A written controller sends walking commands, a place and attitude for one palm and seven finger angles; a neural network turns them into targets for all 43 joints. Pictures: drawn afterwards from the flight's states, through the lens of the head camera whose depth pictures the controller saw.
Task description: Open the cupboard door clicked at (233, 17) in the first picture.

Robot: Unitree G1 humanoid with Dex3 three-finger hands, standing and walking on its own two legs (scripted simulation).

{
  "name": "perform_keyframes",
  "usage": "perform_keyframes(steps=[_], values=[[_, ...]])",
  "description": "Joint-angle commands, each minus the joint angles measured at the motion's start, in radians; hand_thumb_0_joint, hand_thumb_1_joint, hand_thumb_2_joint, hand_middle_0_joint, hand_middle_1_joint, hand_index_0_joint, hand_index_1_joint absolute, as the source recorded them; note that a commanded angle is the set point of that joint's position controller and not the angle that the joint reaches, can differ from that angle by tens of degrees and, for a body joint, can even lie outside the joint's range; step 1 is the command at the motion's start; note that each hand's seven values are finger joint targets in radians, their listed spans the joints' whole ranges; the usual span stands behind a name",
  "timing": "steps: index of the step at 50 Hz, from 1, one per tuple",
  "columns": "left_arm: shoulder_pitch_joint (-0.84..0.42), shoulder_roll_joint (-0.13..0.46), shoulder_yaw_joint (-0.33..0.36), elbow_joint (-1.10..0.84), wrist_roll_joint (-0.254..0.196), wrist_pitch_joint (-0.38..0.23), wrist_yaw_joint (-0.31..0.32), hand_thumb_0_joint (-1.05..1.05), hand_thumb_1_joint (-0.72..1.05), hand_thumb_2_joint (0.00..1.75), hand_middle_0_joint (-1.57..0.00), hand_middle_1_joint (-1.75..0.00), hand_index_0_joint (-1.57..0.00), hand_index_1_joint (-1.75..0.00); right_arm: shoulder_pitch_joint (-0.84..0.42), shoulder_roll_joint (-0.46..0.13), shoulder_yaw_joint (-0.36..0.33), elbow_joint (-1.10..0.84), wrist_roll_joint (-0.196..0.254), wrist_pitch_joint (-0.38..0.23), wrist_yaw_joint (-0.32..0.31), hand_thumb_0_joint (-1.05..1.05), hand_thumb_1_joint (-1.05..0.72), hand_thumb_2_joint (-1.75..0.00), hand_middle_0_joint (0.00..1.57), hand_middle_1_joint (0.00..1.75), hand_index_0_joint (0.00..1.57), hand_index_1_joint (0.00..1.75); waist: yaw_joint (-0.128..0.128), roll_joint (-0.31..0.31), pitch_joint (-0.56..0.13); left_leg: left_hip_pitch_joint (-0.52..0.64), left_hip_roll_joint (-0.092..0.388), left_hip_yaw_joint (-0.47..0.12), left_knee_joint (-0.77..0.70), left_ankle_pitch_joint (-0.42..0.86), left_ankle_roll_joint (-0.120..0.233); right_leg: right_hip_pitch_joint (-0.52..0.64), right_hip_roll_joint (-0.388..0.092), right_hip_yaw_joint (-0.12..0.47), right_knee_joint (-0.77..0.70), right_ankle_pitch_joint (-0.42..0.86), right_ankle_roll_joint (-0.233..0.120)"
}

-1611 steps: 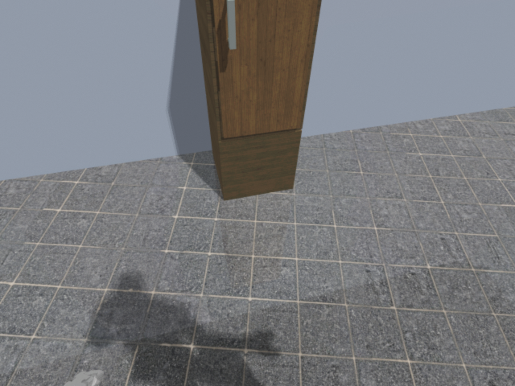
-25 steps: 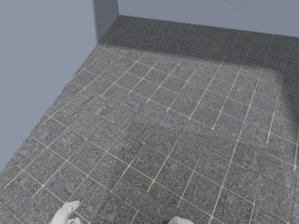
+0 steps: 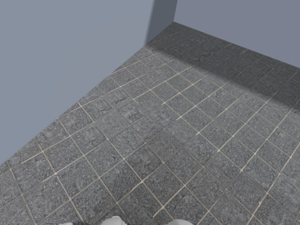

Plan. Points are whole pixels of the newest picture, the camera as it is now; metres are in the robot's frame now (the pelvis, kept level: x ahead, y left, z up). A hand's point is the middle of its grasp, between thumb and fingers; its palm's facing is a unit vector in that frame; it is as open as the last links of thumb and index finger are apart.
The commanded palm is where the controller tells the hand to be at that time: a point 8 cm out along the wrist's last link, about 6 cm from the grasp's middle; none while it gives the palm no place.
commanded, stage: turn to face it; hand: left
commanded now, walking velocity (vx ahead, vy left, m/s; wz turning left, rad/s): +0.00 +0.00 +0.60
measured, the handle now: out of the picture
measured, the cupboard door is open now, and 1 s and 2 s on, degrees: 53 53 53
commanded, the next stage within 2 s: none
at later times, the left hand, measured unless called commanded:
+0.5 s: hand out of the picture +0.00 +0.13 -0.14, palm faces +0.34 -0.90 -0.26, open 7.4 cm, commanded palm none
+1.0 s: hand out of the picture -0.01 +0.12 -0.14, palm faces +0.60 -0.74 -0.30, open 7.4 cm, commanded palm none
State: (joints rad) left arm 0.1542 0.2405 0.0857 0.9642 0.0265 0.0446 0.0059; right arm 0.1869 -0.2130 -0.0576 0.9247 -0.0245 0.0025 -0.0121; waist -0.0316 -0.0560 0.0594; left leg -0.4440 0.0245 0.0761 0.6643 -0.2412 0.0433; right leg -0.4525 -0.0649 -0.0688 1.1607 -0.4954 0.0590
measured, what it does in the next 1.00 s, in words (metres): steps to the right, turning left: right foot, then left foot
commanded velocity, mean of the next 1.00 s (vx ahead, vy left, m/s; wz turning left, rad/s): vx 0.00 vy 0.00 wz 0.60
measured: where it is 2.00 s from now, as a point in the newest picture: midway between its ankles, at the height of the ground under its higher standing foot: outside the picture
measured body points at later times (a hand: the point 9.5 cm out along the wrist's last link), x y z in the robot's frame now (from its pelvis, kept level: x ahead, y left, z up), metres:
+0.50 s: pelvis +0.03 -0.07 +0.02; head +0.09 -0.06 +0.47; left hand -0.02 +0.18 -0.12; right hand +0.21 -0.29 -0.13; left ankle +0.01 +0.07 -0.67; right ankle +0.03 -0.18 -0.72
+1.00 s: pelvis +0.05 -0.10 +0.01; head +0.09 -0.09 +0.46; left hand -0.04 +0.16 -0.12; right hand +0.28 -0.26 -0.14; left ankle -0.03 +0.01 -0.65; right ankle +0.13 -0.20 -0.72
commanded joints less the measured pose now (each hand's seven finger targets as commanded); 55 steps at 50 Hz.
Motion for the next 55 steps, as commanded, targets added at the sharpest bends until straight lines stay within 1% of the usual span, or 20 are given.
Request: perform_keyframes(steps=[1,7,11,13,14,16,19,23,26,28,30,31,35,42,43,44,45,46,48,55], values=[[0.03,0.05,0.008,-0.096,-0.006,-0.018,-0.005,0.0,0.9,0.9,-0.2,-0.3,-0.2,-0.3,0.037,-0.197,-0.033,-0.057,-0.002,-0.01,-0.014,0.0,-0.9,-0.9,0.2,0.3,0.2,0.3,0.025,0.216,-0.132,0.169,0.229,-0.323,-0.355,0.133,0.088,-0.067,-0.018,0.07,-0.025,0.099,0.021],[0.028,0.052,-0.001,-0.119,-0.012,-0.016,0.001,0.0,0.9,0.9,-0.2,-0.3,-0.2,-0.3,0.029,-0.231,-0.059,-0.065,-0.007,0.017,0.002,0.0,-0.9,-0.9,0.2,0.3,0.2,0.3,0.003,0.214,-0.134,0.164,0.206,-0.392,-0.364,-0.016,0.096,0.06,0.033,0.035,-0.358,0.04,0.01],[0.178,0.1,0.013,-0.088,-0.014,-0.029,0.008,0.0,0.9,0.9,-0.2,-0.3,-0.2,-0.3,-0.056,-0.206,-0.067,-0.095,0.006,0.034,0.009,0.0,-0.9,-0.9,0.2,0.3,0.2,0.3,0.071,0.172,-0.121,-0.009,0.101,-0.352,-0.266,-0.065,0.022,0.344,0.034,0.033,-0.748,0.181,-0.016],[0.165,0.254,0.038,-0.111,0.01,-0.041,0.024,0.0,0.9,0.9,-0.2,-0.3,-0.2,-0.3,-0.098,-0.107,-0.051,-0.143,0.014,0.032,0.021,0.0,-0.9,-0.9,0.2,0.3,0.2,0.3,0.099,-0.308,-0.051,-0.252,-0.094,-0.083,0.245,-0.328,-0.096,0.339,-0.421,0.486,-1.005,0.078,-0.187],[0.092,0.23,0.024,-0.132,0.002,-0.042,0.029,0.0,0.9,0.9,-0.2,-0.3,-0.2,-0.3,-0.09,-0.156,-0.062,-0.139,0.008,0.035,0.027,0.0,-0.9,-0.9,0.2,0.3,0.2,0.3,0.059,-0.18,-0.038,-0.181,-0.021,-0.133,0.412,-0.313,-0.08,0.216,-0.439,0.401,-0.978,0.152,-0.214],[0.017,0.157,0.011,-0.147,-0.001,-0.049,0.026,0.0,0.9,0.9,-0.2,-0.3,-0.2,-0.3,-0.062,-0.117,-0.056,-0.099,0.003,0.047,0.037,0.0,-0.9,-0.9,0.2,0.3,0.2,0.3,0.013,-0.165,-0.029,-0.178,0.001,-0.1,0.529,-0.216,-0.093,0.224,-0.297,0.226,-0.878,0.369,-0.187],[0.091,0.137,0.0,-0.119,-0.002,-0.057,0.025,0.0,0.9,0.9,-0.2,-0.3,-0.2,-0.3,-0.103,-0.082,-0.036,-0.107,0.013,0.044,0.044,0.0,-0.9,-0.9,0.2,0.3,0.2,0.3,0.041,-0.187,-0.041,-0.176,0.003,-0.028,0.368,-0.205,-0.113,0.389,-0.244,0.043,-0.769,0.832,-0.148],[0.2,0.182,0.011,-0.087,0.002,-0.058,0.024,0.0,0.9,0.9,-0.2,-0.3,-0.2,-0.3,-0.169,-0.059,-0.01,-0.116,0.016,0.032,0.046,0.0,-0.9,-0.9,0.2,0.3,0.2,0.3,0.094,-0.154,-0.099,-0.072,-0.025,0.051,0.097,-0.196,-0.103,0.503,-0.271,0.016,-0.667,1.043,-0.146],[0.175,0.198,0.018,-0.09,-0.001,-0.057,0.019,0.0,0.9,0.9,-0.2,-0.3,-0.2,-0.3,-0.122,-0.079,-0.013,-0.11,0.015,0.029,0.04,0.0,-0.9,-0.9,0.2,0.3,0.2,0.3,0.059,-0.166,-0.113,0.069,-0.047,0.074,-0.049,-0.111,-0.081,0.441,-0.273,-0.028,-0.593,1.049,-0.118],[0.131,0.184,0.017,-0.108,-0.014,-0.056,0.014,0.0,0.9,0.9,-0.2,-0.3,-0.2,-0.3,0.001,-0.145,-0.032,-0.078,0.006,0.019,0.033,0.0,-0.9,-0.9,0.2,0.3,0.2,0.3,-0.019,-0.073,-0.176,0.346,0.0,0.027,-0.216,0.178,-0.043,0.274,-0.247,-0.089,-0.392,0.892,-0.049],[0.05,0.086,-0.009,-0.18,-0.02,-0.043,0.01,0.0,0.9,0.9,-0.2,-0.3,-0.2,-0.3,0.147,-0.314,-0.076,-0.048,0.01,0.014,0.017,0.0,-0.9,-0.9,0.2,0.3,0.2,0.3,-0.088,0.331,-0.254,0.581,0.406,-0.485,-0.231,0.876,0.212,-0.155,-0.049,-0.027,0.013,-0.17,0.04],[0.023,0.113,-0.003,-0.197,-0.014,-0.028,0.018,0.0,0.9,0.9,-0.2,-0.3,-0.2,-0.3,0.146,-0.313,-0.072,-0.039,0.009,0.019,0.013,0.0,-0.9,-0.9,0.2,0.3,0.2,0.3,-0.079,0.22,-0.227,0.504,0.416,-0.413,-0.234,0.685,0.23,-0.15,-0.07,0.062,0.066,-0.152,0.025],[0.046,0.096,0.01,-0.142,-0.008,-0.003,0.002,0.0,0.9,0.9,-0.2,-0.3,-0.2,-0.3,-0.097,-0.23,-0.048,-0.105,-0.002,0.021,0.001,0.0,-0.9,-0.9,0.2,0.3,0.2,0.3,0.019,0.291,-0.039,0.129,0.226,-0.307,-0.343,0.072,0.103,-0.032,-0.055,0.06,-0.089,0.031,0.022],[0.181,0.083,0.017,-0.108,-0.009,-0.022,-0.001,0.0,0.9,0.9,-0.2,-0.3,-0.2,-0.3,-0.138,-0.233,-0.067,-0.13,-0.002,0.041,0.01,0.0,-0.9,-0.9,0.2,0.3,0.2,0.3,0.081,0.185,-0.058,-0.078,0.123,-0.343,-0.278,-0.193,0.045,0.32,0.043,-0.014,-0.582,0.176,-0.002],[0.224,0.128,0.03,-0.109,0.0,-0.031,0.007,0.0,0.9,0.9,-0.2,-0.3,-0.2,-0.3,-0.139,-0.184,-0.063,-0.142,0.005,0.044,0.013,0.0,-0.9,-0.9,0.2,0.3,0.2,0.3,0.107,0.036,-0.056,-0.166,0.033,-0.272,-0.119,-0.228,-0.003,0.393,-0.053,0.095,-0.77,0.091,-0.032],[0.219,0.232,0.047,-0.128,0.017,-0.041,0.016,0.0,0.9,0.9,-0.2,-0.3,-0.2,-0.3,-0.128,-0.108,-0.052,-0.163,0.012,0.042,0.02,0.0,-0.9,-0.9,0.2,0.3,0.2,0.3,0.119,-0.28,-0.064,-0.276,-0.097,-0.103,0.18,-0.314,-0.08,0.399,-0.339,0.447,-0.969,-0.078,-0.136],[0.159,0.243,0.037,-0.155,0.006,-0.04,0.022,0.0,0.9,0.9,-0.2,-0.3,-0.2,-0.3,-0.154,-0.142,-0.056,-0.167,0.007,0.038,0.027,0.0,-0.9,-0.9,0.2,0.3,0.2,0.3,0.108,-0.268,-0.045,-0.208,-0.042,-0.128,0.425,-0.341,-0.071,0.237,-0.442,0.492,-1.006,-0.046,-0.192],[0.056,0.205,0.024,-0.181,0.001,-0.037,0.02,0.0,0.9,0.9,-0.2,-0.3,-0.2,-0.3,-0.106,-0.136,-0.056,-0.161,0.004,0.043,0.034,0.0,-0.9,-0.9,0.2,0.3,0.2,0.3,0.038,-0.163,-0.038,-0.167,-0.018,-0.144,0.513,-0.266,-0.068,0.169,-0.386,0.364,-0.98,-0.003,-0.195],[0.004,0.149,0.01,-0.19,0.0,-0.046,0.022,0.0,0.9,0.9,-0.2,-0.3,-0.2,-0.3,-0.072,-0.125,-0.057,-0.111,0.002,0.052,0.041,0.0,-0.9,-0.9,0.2,0.3,0.2,0.3,0.006,-0.176,-0.038,-0.154,0.015,-0.103,0.583,-0.193,-0.09,0.184,-0.287,0.209,-0.901,0.202,-0.158],[0.162,0.191,0.022,-0.117,0.004,-0.053,0.021,0.0,0.9,0.9,-0.2,-0.3,-0.2,-0.3,-0.128,-0.057,-0.016,-0.118,0.018,0.028,0.044,0.0,-0.9,-0.9,0.2,0.3,0.2,0.3,0.086,-0.144,-0.114,-0.007,-0.021,0.047,0.025,-0.202,-0.097,0.458,-0.295,0.009,-0.663,0.895,-0.151]])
